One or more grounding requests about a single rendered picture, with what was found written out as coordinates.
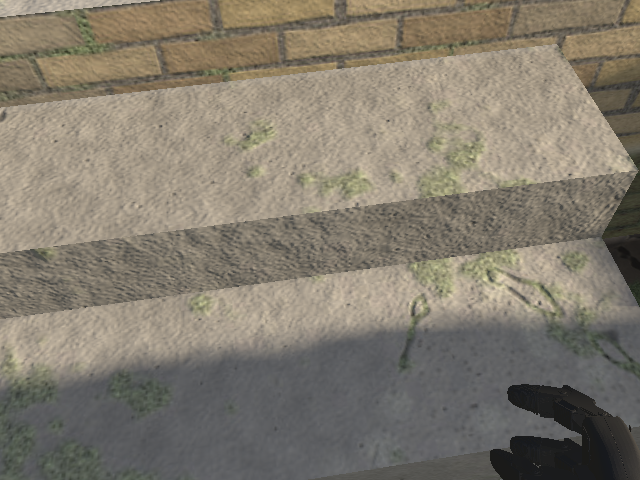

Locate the right robot hand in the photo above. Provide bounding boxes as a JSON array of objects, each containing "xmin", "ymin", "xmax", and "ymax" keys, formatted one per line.
[{"xmin": 490, "ymin": 384, "xmax": 640, "ymax": 480}]

